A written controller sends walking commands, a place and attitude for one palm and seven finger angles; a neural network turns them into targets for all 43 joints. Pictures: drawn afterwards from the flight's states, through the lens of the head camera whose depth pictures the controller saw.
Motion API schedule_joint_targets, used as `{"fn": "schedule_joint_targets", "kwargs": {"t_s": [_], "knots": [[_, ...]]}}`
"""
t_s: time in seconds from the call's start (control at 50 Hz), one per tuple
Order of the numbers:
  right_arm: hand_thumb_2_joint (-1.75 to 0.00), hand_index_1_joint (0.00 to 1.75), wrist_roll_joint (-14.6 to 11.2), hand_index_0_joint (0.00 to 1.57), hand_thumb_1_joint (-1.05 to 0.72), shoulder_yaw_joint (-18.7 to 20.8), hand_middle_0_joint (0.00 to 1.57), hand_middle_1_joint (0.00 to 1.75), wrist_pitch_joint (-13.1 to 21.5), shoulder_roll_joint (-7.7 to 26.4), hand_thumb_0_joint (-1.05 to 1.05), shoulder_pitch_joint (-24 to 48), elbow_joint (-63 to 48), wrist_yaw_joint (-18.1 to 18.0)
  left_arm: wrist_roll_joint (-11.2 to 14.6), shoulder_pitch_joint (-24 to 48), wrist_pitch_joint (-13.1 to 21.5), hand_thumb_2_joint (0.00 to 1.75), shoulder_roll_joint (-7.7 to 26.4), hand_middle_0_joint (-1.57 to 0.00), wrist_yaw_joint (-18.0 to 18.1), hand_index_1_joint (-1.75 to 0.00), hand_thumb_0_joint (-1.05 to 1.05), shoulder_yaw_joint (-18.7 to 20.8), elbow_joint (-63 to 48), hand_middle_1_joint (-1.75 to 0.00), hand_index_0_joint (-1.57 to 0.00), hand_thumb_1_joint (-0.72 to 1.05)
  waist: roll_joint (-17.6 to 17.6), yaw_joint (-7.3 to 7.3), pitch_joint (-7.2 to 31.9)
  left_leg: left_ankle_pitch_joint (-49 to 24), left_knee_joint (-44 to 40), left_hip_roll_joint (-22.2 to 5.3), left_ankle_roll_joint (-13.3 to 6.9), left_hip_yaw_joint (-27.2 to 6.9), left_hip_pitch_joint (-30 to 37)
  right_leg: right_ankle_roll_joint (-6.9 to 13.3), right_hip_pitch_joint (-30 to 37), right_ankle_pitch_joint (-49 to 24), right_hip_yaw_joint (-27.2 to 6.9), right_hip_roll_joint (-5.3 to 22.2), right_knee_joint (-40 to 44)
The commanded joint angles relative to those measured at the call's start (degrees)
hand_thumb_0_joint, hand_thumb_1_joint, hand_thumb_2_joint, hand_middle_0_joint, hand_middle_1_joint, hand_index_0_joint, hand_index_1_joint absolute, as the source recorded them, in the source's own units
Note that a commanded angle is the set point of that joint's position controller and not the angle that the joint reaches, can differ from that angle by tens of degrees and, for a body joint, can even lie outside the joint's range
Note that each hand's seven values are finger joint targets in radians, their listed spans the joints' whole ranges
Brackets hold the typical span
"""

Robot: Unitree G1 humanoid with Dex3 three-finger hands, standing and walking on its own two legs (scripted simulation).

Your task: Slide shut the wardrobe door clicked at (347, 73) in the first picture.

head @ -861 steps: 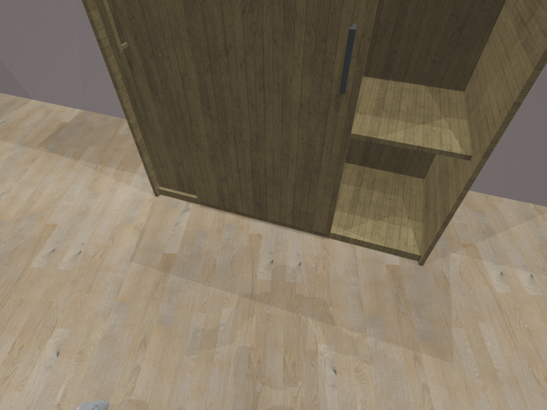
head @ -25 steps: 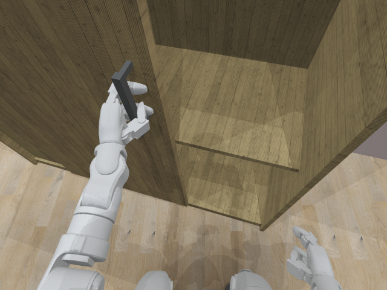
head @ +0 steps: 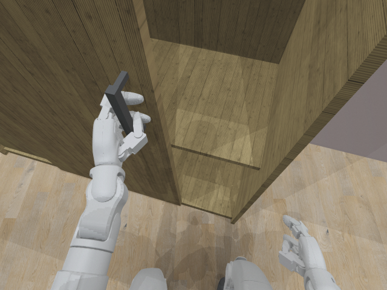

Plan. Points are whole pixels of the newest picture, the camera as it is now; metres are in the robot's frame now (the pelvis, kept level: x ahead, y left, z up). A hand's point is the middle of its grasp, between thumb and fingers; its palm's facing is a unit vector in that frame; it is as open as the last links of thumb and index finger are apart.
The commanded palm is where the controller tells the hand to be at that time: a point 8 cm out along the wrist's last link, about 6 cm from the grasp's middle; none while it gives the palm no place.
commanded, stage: step sideways, sliding the door along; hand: left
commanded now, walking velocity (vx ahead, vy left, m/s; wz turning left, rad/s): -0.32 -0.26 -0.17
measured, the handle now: (130, 114) +0.39 +0.19 +0.09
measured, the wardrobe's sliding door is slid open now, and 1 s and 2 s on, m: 0.26 0.00 0.00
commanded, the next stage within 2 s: stop walking and hold the door there in 1.32 s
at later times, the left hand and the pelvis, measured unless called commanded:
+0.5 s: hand (225, 158) +0.33 +0.01 +0.09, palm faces +0.23 -0.97 -0.04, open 5.5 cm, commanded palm +0.29 -0.01 +0.09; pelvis -0.02 -0.14 +0.00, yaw -2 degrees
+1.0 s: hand (288, 175) +0.31 -0.10 +0.08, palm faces +0.36 -0.93 -0.11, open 6.2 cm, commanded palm +0.27 -0.13 +0.09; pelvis -0.06 -0.30 -0.02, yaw -4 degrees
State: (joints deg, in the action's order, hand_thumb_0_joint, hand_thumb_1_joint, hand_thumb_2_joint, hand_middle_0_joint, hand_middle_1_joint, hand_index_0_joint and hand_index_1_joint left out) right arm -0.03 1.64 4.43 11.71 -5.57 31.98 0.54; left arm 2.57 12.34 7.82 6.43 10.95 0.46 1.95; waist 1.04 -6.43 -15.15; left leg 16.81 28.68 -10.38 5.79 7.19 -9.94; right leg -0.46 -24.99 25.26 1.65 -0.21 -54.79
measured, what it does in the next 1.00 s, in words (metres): steps to the right: right foot, then left foot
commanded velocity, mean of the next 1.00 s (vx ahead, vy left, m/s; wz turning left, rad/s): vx -0.18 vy -0.29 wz -0.11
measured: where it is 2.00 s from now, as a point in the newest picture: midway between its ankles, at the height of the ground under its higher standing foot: outside the picture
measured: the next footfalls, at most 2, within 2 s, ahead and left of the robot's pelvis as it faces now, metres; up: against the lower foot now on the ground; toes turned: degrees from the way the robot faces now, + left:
right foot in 0.14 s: +0.07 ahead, -0.20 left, +0.00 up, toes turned -6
left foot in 0.34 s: +0.02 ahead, +0.08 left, +0.00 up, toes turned +8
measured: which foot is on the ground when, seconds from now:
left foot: down 0.00-0.18, up 0.20-0.32, down 0.34-0.62, up 0.64-0.76, down 0.78-1.00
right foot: up 0.00-0.12, down 0.14-0.34, up 0.36-0.56, down 0.58-0.78, up 0.80-0.98, down 1.00-1.00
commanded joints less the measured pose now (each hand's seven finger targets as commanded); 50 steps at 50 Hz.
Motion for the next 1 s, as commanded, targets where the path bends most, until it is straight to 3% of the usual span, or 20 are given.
{"fn": "schedule_joint_targets", "kwargs": {"t_s": [0.0,0.1,0.12,0.16,0.18,0.26,0.28,0.32,0.36,0.46,0.56,0.58,0.6,0.62,0.68,0.72,0.76,0.78,0.88,0.98], "knots": [[-0.9,0.3,-0.2,0.2,-0.9,2.55,0.2,0.3,3.8,7.31,0.0,2.17,-8.08,-0.1,-3.13,21.18,7.12,0.9,-4.24,-0.45,-5.54,-1.4,0.0,-15.96,-20.4,-1.4,-0.45,0.9,14.14,8.27,26.67,-56.94,-0.01,-14.35,-11.06,-0.28,21.44,0.01,0.1,-3.16,0.66,2.38,7.86],[-0.9,0.3,-2.06,0.2,-0.9,1.99,0.2,0.3,4.75,6.2,0.0,2.61,-7.62,0.45,-3.46,20.16,8.8,0.9,-0.39,-0.45,-5.92,-1.4,0.0,-12.81,-22.25,-1.4,-0.45,0.9,11.39,8.45,28.47,-48.08,11.3,-9.5,-10.69,1.44,17.85,-0.31,12.86,-23.5,4.17,1.18,28.72],[-0.9,0.3,-2.51,0.2,-0.9,1.71,0.2,0.3,4.73,5.12,0.0,2.76,-7.55,0.28,-3.53,20.61,9.02,0.9,1.2,-0.45,-5.88,-1.4,0.0,-11.73,-23.64,-1.4,-0.45,0.9,5.96,8.56,29.66,-40.69,14.94,-6.54,-9.95,1.9,15.04,-0.57,17.22,-38.19,3.34,2.7,31.39],[-0.9,0.3,-2.44,0.2,-0.9,2.83,0.2,0.3,4.13,5.06,0.0,2.52,-7.14,-1.14,-3.15,15.97,8.23,0.9,6.48,-0.45,-4.68,-1.4,0.0,-7.73,-21.18,-1.4,-0.45,0.9,-20.32,7.61,34.6,7.82,25.95,4.72,-2.44,0.35,-4.18,7.47,30.17,-83.14,-15.4,14.86,25.54],[-0.9,0.3,-1.89,0.2,-0.9,2.26,0.2,0.3,4.6,3.8,0.0,2.28,-6.58,-1.55,-2.74,11.33,7.75,0.9,5.06,-0.45,-4.62,-1.4,0.0,-7.28,-19.21,-1.4,-0.45,0.9,-22.42,6.1,35.34,20.15,29.13,6.66,-3.74,-4.37,-9.07,8.52,30.08,-86.27,-16.5,17.37,24.71],[-0.9,0.3,-1.57,0.2,-0.9,0.44,0.2,0.3,5.11,2.9,0.0,4.26,-4.18,-2.47,-1.5,15.35,9.47,0.9,2.86,-0.45,-3.32,-1.4,0.0,-9.67,-29.53,-1.4,-0.45,0.9,-10.59,8.71,35.91,0.27,-0.19,3.26,-3.71,-3.44,-2.47,6.95,31.43,-79.9,-10.11,13.73,17.47],[-0.9,0.3,-1.94,0.2,-0.9,1.62,0.2,0.3,3.88,3.64,0.0,3.58,-4.85,-2.25,-0.48,14.61,9.48,0.9,1.35,-0.45,-3.57,-1.4,0.0,-10.8,-28.16,-1.4,-0.45,0.9,-11.17,9.45,37.85,-19.04,-4.97,-0.44,-4.6,-3.81,8.29,4.08,24.58,-66.32,-5.81,11.42,15.18],[-0.9,0.3,-1.38,0.2,-0.9,3.92,0.2,0.3,3.2,7.52,0.0,4.27,-7.41,-0.49,-0.06,15.49,8.87,0.9,-2.58,-0.45,-5.73,-1.4,0.0,-14.22,-29.76,-1.4,-0.45,0.9,5.47,7.43,38.31,-62.5,-4.99,-21.74,-16.07,-17.6,22.22,-0.46,2.83,-2.23,-3.8,3.72,2.12],[-0.9,0.3,-0.27,0.2,-0.9,3.91,0.2,0.3,3.29,7.63,0.0,3.4,-8.24,-0.38,-2.2,13.27,6.99,0.9,-7.39,-0.45,-5.64,-1.4,0.0,-16.27,-21.69,-1.4,-0.45,0.9,12.56,8.16,31.09,-58.22,-3.52,-22.28,-19.07,-14.35,18.87,-1.03,-5.16,5.99,-5.64,2.68,-9.11],[-0.9,0.3,-1.5,0.2,-0.9,3.06,0.2,0.3,2.42,7.89,0.0,2.51,-8.5,0.12,-2.26,20.73,5.12,0.9,-4.43,-0.45,-5.29,-1.4,0.0,-16.56,-20.83,-1.4,-0.45,0.9,16.14,7.89,25.13,-48.46,0.06,-15.51,-11.88,-2.13,14.63,-0.42,1.95,-1.2,0.38,2.82,4.49],[-0.9,0.3,-3.34,0.2,-0.9,1.97,0.2,0.3,2.31,6.25,0.0,2.25,-8.28,0.17,-2.5,20.37,5.66,0.9,-1.1,-0.45,-5.84,-1.4,0.0,-13.94,-19.89,-1.4,-0.45,0.9,10.56,8.28,26.26,-31.2,10.43,-7.36,-9.58,-0.19,11.0,-1.68,13.68,-26.19,4.71,1.67,30.33],[-0.9,0.3,-3.35,0.2,-0.9,1.85,0.2,0.3,2.27,5.21,0.0,1.31,-7.84,-0.02,-2.34,18.64,5.64,0.9,-0.25,-0.45,-5.77,-1.4,0.0,-12.69,-18.65,-1.4,-0.45,0.9,4.95,8.63,28.24,-24.26,12.4,-4.22,-6.14,-0.43,7.85,-0.84,16.28,-38.3,2.16,3.81,31.16],[-0.9,0.3,-3.19,0.2,-0.9,3.19,0.2,0.3,1.76,5.27,0.0,0.32,-7.52,-0.52,-2.11,17.27,5.36,0.9,2.41,-0.45,-5.45,-1.4,0.0,-10.4,-16.51,-1.4,-0.45,0.9,-14.74,8.09,31.26,-3.52,19.89,1.78,-3.23,-0.35,-1.63,4.26,22.62,-56.68,-9.85,10.47,28.53],[-0.9,0.3,-2.57,0.2,-0.9,3.37,0.2,0.3,2.0,5.06,0.0,3.13,-7.44,-1.5,-2.01,15.83,4.89,0.9,3.37,-0.45,-5.55,-1.4,0.0,-9.69,-15.44,-1.4,-0.45,0.9,-25.01,6.32,31.38,15.69,29.65,6.88,-3.4,-2.88,-8.31,7.66,23.46,-68.81,-17.56,13.94,27.99],[-0.9,0.3,-1.54,0.2,-0.9,0.59,0.2,0.3,3.26,2.63,0.0,2.69,-4.59,-2.39,-1.26,17.41,6.15,0.9,-1.65,-0.45,-5.16,-1.4,0.0,-12.45,-20.0,-1.4,-0.45,0.9,-12.48,8.32,31.59,14.81,12.54,5.34,-4.55,-6.1,-12.22,9.24,30.79,-71.57,-11.88,13.69,22.01],[-0.9,0.3,-1.45,0.2,-0.9,2.07,0.2,0.3,2.22,4.08,0.0,1.64,-4.78,-2.84,-0.5,18.41,6.86,0.9,-1.69,-0.45,-5.39,-1.4,0.0,-13.69,-21.48,-1.4,-0.45,0.9,-12.34,9.31,34.65,-13.05,-5.65,1.42,-5.05,-3.31,5.54,5.16,24.05,-63.52,-6.03,9.97,15.18],[-0.9,0.3,-1.29,0.2,-0.9,3.64,0.2,0.3,1.4,8.4,0.0,2.29,-8.41,-1.31,0.1,19.57,6.72,0.9,-4.81,-0.45,-7.15,-1.4,0.0,-17.89,-21.19,-1.4,-0.45,0.9,6.28,8.31,34.8,-58.71,-5.11,-20.53,-15.75,-21.5,22.85,-0.09,0.19,-5.99,-2.71,3.68,2.54],[-0.9,0.3,-0.94,0.2,-0.9,3.41,0.2,0.3,1.17,7.98,0.0,2.08,-8.59,-0.49,-1.43,17.33,6.01,0.9,-7.43,-0.45,-7.76,-1.4,0.0,-18.27,-16.03,-1.4,-0.45,0.9,7.01,7.59,32.59,-53.06,-5.52,-21.7,-18.97,-18.92,21.41,-0.45,-4.78,5.8,-4.41,1.26,-5.04],[-0.9,0.3,-1.31,0.2,-0.9,3.53,0.2,0.3,1.44,8.18,0.0,0.1,-7.34,0.39,-0.73,22.74,4.25,0.9,-3.78,-0.45,-6.85,-1.4,0.0,-13.66,-15.62,-1.4,-0.45,0.9,16.35,7.74,27.89,-45.83,-0.47,-13.89,-12.54,-5.23,17.53,-0.2,1.02,-1.65,-0.03,1.72,6.38],[-0.9,0.3,-3.27,0.2,-0.9,2.81,0.2,0.3,1.97,7.15,0.0,0.06,-7.96,0.39,-0.96,21.65,4.4,0.9,3.35,-0.45,-6.2,-1.4,0.0,-7.39,-14.35,-1.4,-0.45,0.9,9.95,7.84,28.32,-34.03,9.55,-5.88,-11.38,-0.86,11.65,-0.85,16.81,-29.47,3.67,0.51,30.15]]}}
